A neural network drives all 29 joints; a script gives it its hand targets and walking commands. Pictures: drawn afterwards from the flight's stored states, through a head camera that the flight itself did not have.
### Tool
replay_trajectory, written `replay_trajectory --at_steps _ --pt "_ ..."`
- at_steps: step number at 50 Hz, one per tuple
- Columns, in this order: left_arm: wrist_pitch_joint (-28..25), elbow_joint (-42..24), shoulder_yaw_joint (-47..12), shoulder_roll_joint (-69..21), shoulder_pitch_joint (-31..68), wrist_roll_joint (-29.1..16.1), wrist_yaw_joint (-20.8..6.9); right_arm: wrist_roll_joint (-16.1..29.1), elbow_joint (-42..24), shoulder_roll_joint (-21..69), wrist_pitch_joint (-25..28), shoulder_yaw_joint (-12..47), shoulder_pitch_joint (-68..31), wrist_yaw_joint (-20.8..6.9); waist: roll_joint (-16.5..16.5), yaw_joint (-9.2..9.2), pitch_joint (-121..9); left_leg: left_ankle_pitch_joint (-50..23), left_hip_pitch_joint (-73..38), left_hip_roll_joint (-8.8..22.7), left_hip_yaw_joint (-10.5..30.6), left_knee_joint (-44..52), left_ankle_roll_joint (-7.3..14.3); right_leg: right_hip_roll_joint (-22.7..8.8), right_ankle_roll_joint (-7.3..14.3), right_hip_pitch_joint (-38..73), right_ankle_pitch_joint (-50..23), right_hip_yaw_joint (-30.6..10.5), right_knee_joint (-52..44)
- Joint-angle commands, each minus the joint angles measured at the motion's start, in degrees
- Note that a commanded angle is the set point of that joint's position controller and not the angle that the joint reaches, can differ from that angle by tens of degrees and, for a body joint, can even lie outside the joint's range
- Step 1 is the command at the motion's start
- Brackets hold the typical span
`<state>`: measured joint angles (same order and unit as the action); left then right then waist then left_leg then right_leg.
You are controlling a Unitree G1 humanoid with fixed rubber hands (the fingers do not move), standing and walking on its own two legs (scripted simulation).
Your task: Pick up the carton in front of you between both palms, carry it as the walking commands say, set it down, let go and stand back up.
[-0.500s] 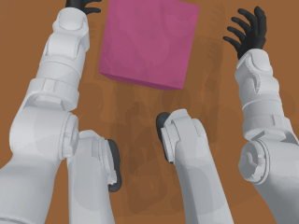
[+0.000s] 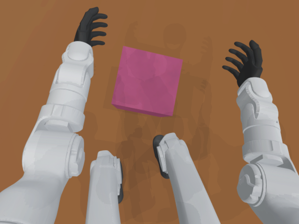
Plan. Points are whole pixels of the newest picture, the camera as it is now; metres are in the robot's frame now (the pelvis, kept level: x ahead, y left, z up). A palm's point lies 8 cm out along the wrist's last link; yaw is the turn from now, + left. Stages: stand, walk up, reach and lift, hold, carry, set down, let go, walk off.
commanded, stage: set down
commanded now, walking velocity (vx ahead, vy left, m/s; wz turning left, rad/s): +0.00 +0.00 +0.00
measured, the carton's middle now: (145, 87) +0.48 -0.08 -0.42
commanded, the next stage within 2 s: let go in 0.22 s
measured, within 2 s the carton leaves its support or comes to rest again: neither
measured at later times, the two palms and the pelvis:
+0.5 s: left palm (45, 59) +0.47 +0.11 +0.03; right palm (289, 81) +0.37 -0.28 +0.04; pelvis +0.04 -0.01 +0.13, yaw +2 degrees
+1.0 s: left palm out of the picture +0.34 +0.19 +0.13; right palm out of the picture +0.26 -0.25 +0.16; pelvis +0.11 -0.01 +0.22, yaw -1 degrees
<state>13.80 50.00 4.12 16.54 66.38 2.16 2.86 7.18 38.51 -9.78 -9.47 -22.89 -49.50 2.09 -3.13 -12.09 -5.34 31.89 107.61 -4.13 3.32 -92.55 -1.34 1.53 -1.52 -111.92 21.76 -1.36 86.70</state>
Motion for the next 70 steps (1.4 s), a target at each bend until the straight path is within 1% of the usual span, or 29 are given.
replay_trajectory --at_steps 1,8,10,13,16,19,22,25,27,30,33,36,40,42,45,48,51,54,57,59,63,67,68,69,70 --pt "-1.36 -6.17 1.56 2.64 13.83 1.09 -0.29 -0.75 -5.55 -6.91 1.30 -1.19 -6.42 -0.70 -8.01 -3.17 -56.70 -13.22 -29.91 -2.73 -5.34 13.43 -0.30 2.20 -2.84 40.26 -24.06 8.55 -9.24" --pt "-2.44 -5.12 3.03 1.96 10.75 1.98 -1.20 -3.21 -5.70 -6.16 2.47 -2.29 -4.75 -1.36 -6.10 -3.01 -53.98 -14.67 -34.81 -2.45 -4.26 21.97 -0.17 1.86 -2.71 46.48 -24.77 8.00 -16.92" --pt "-2.66 -4.19 3.11 1.65 10.39 1.96 -1.53 -3.64 -4.80 -5.67 2.73 -2.44 -4.67 -1.52 -5.76 -3.01 -51.90 -14.21 -35.52 -2.31 -3.96 24.16 -0.11 1.72 -2.66 47.31 -24.09 7.79 -18.92" --pt "-3.15 -3.34 4.07 0.89 8.04 2.52 -1.56 -4.62 -4.40 -4.98 3.26 -1.94 -3.33 -1.94 -5.16 -2.18 -51.64 -14.84 -37.89 -2.14 -3.79 27.44 -0.21 1.53 -2.62 50.41 -23.91 7.54 -21.72" --pt "-3.74 -4.33 4.97 -1.22 2.03 3.79 -0.67 -5.85 -5.02 -4.73 3.78 -0.71 1.58 -2.95 -4.44 -1.33 -54.14 -17.82 -42.07 -2.16 -3.73 30.69 -0.61 1.57 -2.41 56.20 -26.27 7.38 -24.30" --pt "-4.41 -8.06 5.81 -4.49 -6.71 5.18 1.08 -7.28 -6.78 -5.15 4.40 0.84 8.78 -4.53 -3.29 -0.49 -55.19 -21.13 -46.78 -2.22 -3.53 34.49 -1.15 1.70 -1.75 62.86 -29.05 6.92 -27.24" --pt "-5.30 -14.07 6.50 -7.90 -15.65 6.30 3.61 -8.69 -9.48 -6.20 5.27 2.91 15.60 -6.43 -1.93 0.69 -52.58 -22.45 -50.68 -2.18 -3.20 39.07 -1.65 1.78 -0.69 69.65 -29.86 5.89 -30.74" --pt "-6.41 -20.41 6.26 -10.03 -21.93 6.46 5.46 -9.23 -11.86 -7.33 6.10 5.64 20.52 -8.15 -0.55 1.44 -46.01 -19.69 -52.83 -1.93 -3.18 43.64 -1.88 1.59 0.14 75.43 -27.41 4.45 -34.64" --pt "-7.24 -23.23 6.11 -10.53 -26.01 6.25 5.94 -8.95 -12.59 -7.61 6.49 7.94 24.29 -8.97 0.27 2.00 -40.92 -16.75 -53.82 -1.75 -3.53 46.45 -1.78 1.25 0.25 79.48 -24.89 3.49 -37.36" --pt "-8.67 -24.73 5.61 -10.10 -32.86 5.45 5.75 -8.07 -13.15 -7.53 7.07 11.39 30.96 -9.63 1.74 2.87 -34.06 -13.60 -55.47 -1.47 -3.90 50.01 -1.17 0.64 -0.03 85.32 -22.36 2.04 -41.10" --pt "-10.20 -23.88 4.73 -9.14 -40.29 4.38 4.70 -7.07 -13.94 -7.22 7.79 14.28 37.88 -9.70 3.66 3.79 -28.97 -13.29 -57.49 -1.30 -3.91 52.68 -0.37 0.11 -0.36 90.96 -23.10 0.43 -44.12" --pt "-11.66 -22.33 3.93 -7.74 -47.36 3.42 3.27 -5.94 -15.59 -6.85 8.54 16.61 44.53 -9.18 5.51 4.41 -25.36 -14.54 -59.53 -1.07 -3.74 54.93 0.20 -0.30 -0.56 97.35 -27.90 -1.27 -46.35" --pt "-13.33 -21.65 3.26 -5.82 -55.61 2.49 1.60 -4.81 -19.12 -6.29 9.15 19.29 52.69 -7.89 6.95 5.23 -21.67 -17.79 -63.85 -0.71 -3.32 58.29 0.85 -0.66 -0.84 105.57 -36.73 -3.00 -48.97" --pt "-13.94 -21.86 3.05 -5.08 -59.10 2.13 0.98 -4.51 -20.49 -6.31 9.28 20.32 55.69 -7.31 6.68 5.89 -19.30 -19.74 -67.07 -0.43 -3.03 60.26 1.06 -0.73 -0.86 108.23 -39.62 -3.31 -50.41" --pt "-14.63 -22.60 2.80 -4.33 -63.87 1.95 0.22 -4.31 -21.71 -6.51 9.50 21.08 58.65 -6.66 5.08 7.26 -15.21 -22.72 -73.48 0.06 -2.48 63.46 1.16 -0.53 -0.81 110.04 -40.10 -3.03 -53.14" --pt "-14.88 -23.81 2.68 -3.73 -67.80 1.98 -0.61 -4.36 -21.59 -6.79 9.71 21.11 59.93 -6.39 2.61 8.94 -10.92 -26.13 -80.51 0.62 -1.98 66.38 0.82 0.06 -0.61 109.84 -37.53 -2.09 -56.15" --pt "-14.57 -25.29 2.19 -3.39 -70.95 1.58 -1.73 -4.68 -20.63 -7.19 9.49 20.62 60.41 -6.31 0.24 10.19 -7.14 -29.41 -86.79 1.35 -1.72 68.26 0.11 0.87 -0.19 108.55 -33.56 -0.89 -58.61" --pt "-13.79 -26.82 1.13 -2.96 -74.11 0.61 -2.98 -5.26 -19.46 -7.89 8.77 19.75 61.30 -6.24 -0.86 11.08 -4.27 -33.04 -91.54 2.18 -1.30 69.83 -0.46 1.71 0.23 108.19 -30.58 0.25 -60.44" --pt "-12.83 -28.37 -0.15 -2.27 -76.28 -0.69 -4.19 -6.04 -18.62 -8.36 7.88 18.98 62.55 -5.99 -0.13 11.18 -2.04 -36.11 -94.57 2.76 -0.85 71.20 -0.70 2.40 0.51 108.84 -29.52 0.94 -61.64" --pt "-12.06 -29.25 -0.96 -1.95 -76.93 -1.51 -4.86 -6.61 -18.24 -8.58 7.14 18.54 62.93 -5.86 0.68 11.03 -0.17 -36.51 -95.59 3.02 -0.61 72.02 -0.73 2.76 0.72 109.24 -28.12 1.21 -62.25" --pt "-10.31 -30.69 -1.98 -1.33 -76.79 -2.64 -5.88 -7.45 -18.03 -8.91 5.46 17.93 62.47 -5.87 1.84 10.76 3.92 -33.93 -95.69 3.39 -0.46 73.51 -0.59 3.06 0.99 110.34 -24.24 1.66 -62.93" --pt "-8.76 -31.26 -1.92 -0.78 -75.70 -2.68 -6.29 -7.94 -18.26 -8.72 3.95 17.59 60.93 -6.18 1.74 10.85 6.87 -30.30 -94.46 3.68 -0.56 74.25 -0.27 3.06 0.98 111.80 -21.06 2.06 -62.67" --pt "-10.38 -28.01 -1.87 -0.95 -78.54 -3.24 -5.07 -8.94 -21.06 -11.00 1.17 17.22 58.31 -4.88 1.47 11.26 3.12 -35.77 -97.72 3.92 -0.69 71.82 -0.75 4.18 0.66 109.54 -18.44 2.80 -60.86" --pt "-10.55 -28.79 -2.00 -0.94 -78.23 -2.79 -4.39 -9.03 -20.46 -10.40 0.49 17.78 60.05 -4.40 -0.04 11.44 3.96 -37.80 -97.62 4.10 -0.36 70.92 -1.15 4.09 1.01 108.78 -17.74 2.75 -60.61" --pt "-10.48 -28.78 -2.03 -0.75 -77.82 -2.90 -4.11 -9.00 -20.64 -10.31 0.05 17.93 59.97 -4.14 -0.36 11.48 4.45 -37.83 -97.16 4.17 -0.23 70.77 -1.27 4.08 1.10 108.32 -17.52 2.54 -60.47"
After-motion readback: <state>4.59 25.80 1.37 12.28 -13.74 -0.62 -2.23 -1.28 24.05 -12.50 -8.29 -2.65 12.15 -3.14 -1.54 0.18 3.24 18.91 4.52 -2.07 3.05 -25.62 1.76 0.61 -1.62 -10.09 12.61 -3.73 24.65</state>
